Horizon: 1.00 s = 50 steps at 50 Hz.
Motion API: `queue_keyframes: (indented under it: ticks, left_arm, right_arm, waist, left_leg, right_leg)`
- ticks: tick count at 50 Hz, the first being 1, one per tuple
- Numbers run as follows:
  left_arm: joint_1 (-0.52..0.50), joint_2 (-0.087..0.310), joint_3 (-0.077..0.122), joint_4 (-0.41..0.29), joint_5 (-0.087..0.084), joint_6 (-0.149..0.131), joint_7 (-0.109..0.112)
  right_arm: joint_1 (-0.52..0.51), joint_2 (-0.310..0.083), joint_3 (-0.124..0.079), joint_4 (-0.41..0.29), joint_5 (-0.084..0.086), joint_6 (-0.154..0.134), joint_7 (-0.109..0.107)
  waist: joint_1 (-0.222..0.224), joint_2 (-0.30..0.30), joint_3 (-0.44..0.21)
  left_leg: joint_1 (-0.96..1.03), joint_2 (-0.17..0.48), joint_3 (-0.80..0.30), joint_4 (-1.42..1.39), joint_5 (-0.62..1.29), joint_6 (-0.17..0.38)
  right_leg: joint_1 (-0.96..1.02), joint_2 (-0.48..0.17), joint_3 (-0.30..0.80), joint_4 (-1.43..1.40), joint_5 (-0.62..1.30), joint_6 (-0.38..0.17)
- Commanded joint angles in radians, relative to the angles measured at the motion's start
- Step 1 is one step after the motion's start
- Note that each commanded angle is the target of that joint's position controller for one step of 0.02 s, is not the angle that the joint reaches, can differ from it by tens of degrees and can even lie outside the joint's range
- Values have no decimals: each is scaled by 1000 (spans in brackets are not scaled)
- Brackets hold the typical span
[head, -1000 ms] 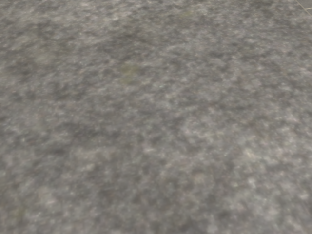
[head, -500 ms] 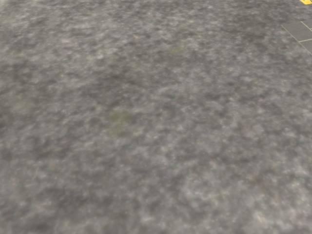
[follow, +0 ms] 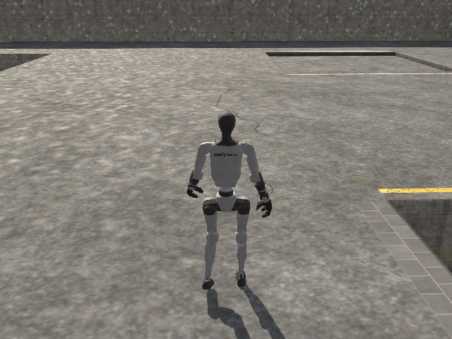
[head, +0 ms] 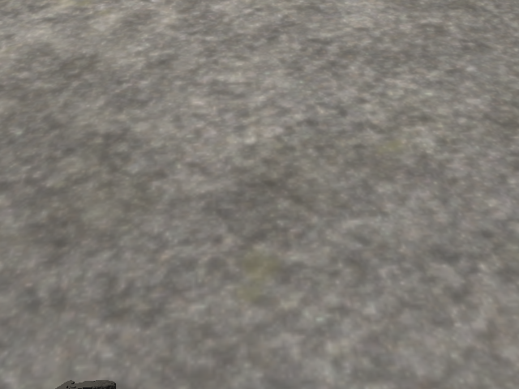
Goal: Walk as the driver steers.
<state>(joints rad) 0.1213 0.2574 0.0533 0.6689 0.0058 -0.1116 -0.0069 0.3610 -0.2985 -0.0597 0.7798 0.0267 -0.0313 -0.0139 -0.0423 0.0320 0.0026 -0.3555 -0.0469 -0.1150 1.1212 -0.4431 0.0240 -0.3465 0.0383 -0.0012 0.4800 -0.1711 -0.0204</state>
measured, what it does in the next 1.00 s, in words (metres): walks ahead: left foot, then right foot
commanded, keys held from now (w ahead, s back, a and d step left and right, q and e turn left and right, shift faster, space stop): w+q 0.08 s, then no key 0.92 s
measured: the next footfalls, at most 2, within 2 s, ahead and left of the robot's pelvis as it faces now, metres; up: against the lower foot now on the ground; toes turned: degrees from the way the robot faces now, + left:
left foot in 0.34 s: +0.30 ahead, +0.16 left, +0.00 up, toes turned +8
right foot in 0.66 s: +0.29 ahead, -0.09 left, +0.00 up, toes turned +8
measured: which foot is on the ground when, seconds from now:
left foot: up 0.00-0.32, down 0.34-1.00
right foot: down 0.00-0.36, up 0.38-0.64, down 0.66-1.00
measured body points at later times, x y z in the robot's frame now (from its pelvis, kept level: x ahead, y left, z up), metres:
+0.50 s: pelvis +0.19 +0.05 +0.00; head +0.22 +0.07 +0.44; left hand +0.23 +0.34 -0.13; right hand +0.41 -0.16 -0.09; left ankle +0.26 +0.15 -0.73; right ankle +0.16 -0.12 -0.68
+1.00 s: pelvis +0.25 +0.03 +0.00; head +0.26 +0.03 +0.45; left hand +0.29 +0.29 -0.14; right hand +0.39 -0.22 -0.13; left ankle +0.26 +0.16 -0.73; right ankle +0.25 -0.10 -0.73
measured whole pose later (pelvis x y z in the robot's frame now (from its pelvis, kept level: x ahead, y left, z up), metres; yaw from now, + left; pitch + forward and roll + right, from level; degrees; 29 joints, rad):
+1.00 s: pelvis +0.25 +0.03 +0.00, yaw +9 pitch -1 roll +0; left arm 0.21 0.22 0.01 0.94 0.01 -0.02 0.02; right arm 0.19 -0.23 -0.05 0.91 -0.01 0.01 -0.02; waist 0.00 0.00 0.03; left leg -0.27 0.00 -0.01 0.51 -0.23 -0.01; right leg -0.19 -0.02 0.00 0.53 -0.32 0.01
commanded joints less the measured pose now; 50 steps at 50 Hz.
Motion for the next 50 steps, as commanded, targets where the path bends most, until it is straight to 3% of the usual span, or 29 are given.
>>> queue_keyframes:
  ticks: [1, 3, 4, 6, 8, 10, 13, 15, 16, 17, 18, 19, 20, 21, 22, 23, 25, 30, 32, 33, 34, 35, 36, 37, 41, 50]
  left_arm:
    - [104, 97, 31, -8, 9, 3, 3]
    - [98, 102, 35, 8, 2, -5, 0]
    - [98, 113, 39, 18, -2, -9, 0]
    - [94, 143, 47, 37, 1, -9, 1]
    - [77, 161, 50, 50, -2, 2, 6]
    - [97, 175, 50, 69, -10, 14, 11]
    - [137, 201, 54, 104, -30, 26, 12]
    - [121, 216, 57, 115, -43, 34, 15]
    - [125, 204, 52, 122, -43, 35, 16]
    - [166, 171, 39, 123, -24, 31, 17]
    - [242, 99, 6, 102, 18, 23, 7]
    - [327, 81, -13, 138, 10, 31, -5]
    - [281, 161, 9, 146, -21, 50, -10]
    - [202, 162, 10, 129, -32, 66, -5]
    - [165, 150, 10, 130, -23, 84, 9]
    - [165, 153, 14, 134, -12, 105, 23]
    - [211, 124, 10, 156, -5, 127, 38]
    - [171, 93, 2, 168, 4, 129, 43]
    - [170, 84, -1, 174, 22, 124, 35]
    - [156, 107, 0, 162, 33, 121, 34]
    - [132, 174, 11, 147, 25, 120, 39]
    - [92, 168, 14, 164, 17, 118, 36]
    - [62, 122, 2, 157, 21, 109, 33]
    - [52, 100, -6, 164, 26, 100, 32]
    - [97, 104, -8, 195, 6, 74, 32]
    - [109, 90, -14, 249, -1, 86, 35]
  right_arm:
    - [-65, -107, -34, -106, -4, -11, 8]
    - [-68, -65, -26, -122, 4, 1, 15]
    - [-85, -56, -24, -134, 1, 5, 18]
    - [-127, -40, -17, -158, -13, 5, 17]
    - [-151, -21, -6, -162, -20, -3, 26]
    - [-209, -12, 0, -171, -21, -15, 39]
    - [-264, -37, -7, -197, -21, -20, 55]
    - [-219, -70, -22, -190, -30, -21, 56]
    - [-147, -100, -37, -165, -37, -21, 48]
    - [-87, -167, -56, -155, -44, -18, 35]
    - [-34, -227, -55, -169, -79, -9, 17]
    - [-46, -145, -22, -168, -64, -4, 20]
    - [-80, -104, -13, -164, -44, 4, 33]
    - [-146, -84, -6, -160, -34, 5, 39]
    - [-201, -76, -3, -155, -33, 5, 41]
    - [-248, -85, -5, -156, -36, 8, 39]
    - [-296, -104, -16, -150, -54, 13, 34]
    - [-309, -60, -5, -107, -49, 16, 16]
    - [-294, -28, 7, -82, -43, 20, 15]
    - [-258, -8, 14, -59, -46, 19, 17]
    - [-218, -22, 8, -51, -52, 18, 19]
    - [-210, -6, 8, -47, -47, 20, 13]
    - [-237, -27, 4, -42, -47, 22, 7]
    - [-236, -30, -1, -36, -44, 25, 1]
    - [-211, -32, -5, 8, -45, 28, -4]
    - [-193, -32, -9, 103, -31, 30, -12]
  waist:
    - [68, -113, 1]
    - [54, -142, 7]
    - [52, -134, 15]
    - [44, -106, 33]
    - [43, -101, 15]
    - [68, -105, -5]
    - [74, -118, -28]
    - [29, -124, -56]
    - [-9, -103, -97]
    - [-24, -31, -154]
    - [-6, 171, -292]
    - [18, 204, -471]
    - [-1, 112, -414]
    - [12, 70, -283]
    - [29, 34, -193]
    - [57, 49, -147]
    - [91, 90, -121]
    - [78, 99, -116]
    - [91, 77, -83]
    - [81, 39, -44]
    - [36, -59, 1]
    - [10, -180, 22]
    - [21, -182, 47]
    - [16, -182, 43]
    - [40, -90, 9]
    - [51, -27, -30]
  left_leg:
    - [-355, 139, -19, 70, 104, -17]
    - [-337, 157, 8, 33, 131, -25]
    - [-349, 163, 12, 6, 153, -32]
    - [-343, 153, 21, -101, 199, -49]
    - [-265, 134, 59, -254, 307, -49]
    - [-175, 103, 99, -398, 435, -39]
    - [-118, 78, 98, -518, 445, -8]
    - [-24, 52, 111, -607, 436, 28]
    - [101, 26, 127, -667, 505, 53]
    - [265, 94, 69, -664, 842, 86]
    - [599, 367, -236, -565, 1326, 246]
    - [639, 487, -390, -586, 1361, 370]
    - [538, 417, -319, -635, 1128, 341]
    - [437, 358, -244, -673, 943, 286]
    - [316, 322, -203, -716, 797, 246]
    - [187, 291, -159, -760, 689, 220]
    - [31, 254, -102, -817, 565, 212]
    - [-27, 226, -71, -841, 212, 180]
    - [-76, 181, -54, -830, -2, 113]
    - [-97, 146, -39, -805, -73, 59]
    - [-83, 87, 8, -750, -67, 16]
    - [41, 45, 75, -713, 60, -12]
    - [120, 47, 78, -674, 139, -18]
    - [154, 53, 77, -661, 183, -10]
    - [138, 73, 55, -675, 275, 11]
    - [188, 80, 63, -654, 456, 1]
  right_leg:
    - [296, -300, 309, -245, 42, -154]
    - [246, -287, 221, -290, 104, -166]
    - [237, -291, 187, -308, 135, -176]
    - [214, -292, 115, -302, 376, -192]
    - [195, -254, 12, -277, 535, -175]
    - [190, -232, -45, -262, 573, -154]
    - [265, -261, -33, -201, 559, -132]
    - [294, -261, -31, -99, 591, -102]
    - [278, -228, -49, 5, 603, -75]
    - [194, -169, -93, 163, 455, -22]
    - [-103, -70, -107, 502, -142, 51]
    - [-127, -59, 56, 653, -565, 73]
    - [-145, -97, 95, 689, -543, 80]
    - [-203, -117, 70, 663, -508, 82]
    - [-208, -133, 62, 605, -461, 88]
    - [-138, -141, 57, 546, -404, 97]
    - [-6, -118, 25, 459, -312, 110]
    - [140, -104, 12, 199, -99, 74]
    - [229, -90, -1, 53, -1, 45]
    - [233, -137, 57, -19, 28, 20]
    - [162, -196, 108, -55, -28, -11]
    - [-9, -183, 118, -112, -291, -34]
    - [-83, -160, 114, -154, -371, -18]
    - [-97, -154, 106, -162, -352, 1]
    - [26, -125, 65, -88, -136, 21]
    - [109, -100, 34, -50, 68, 9]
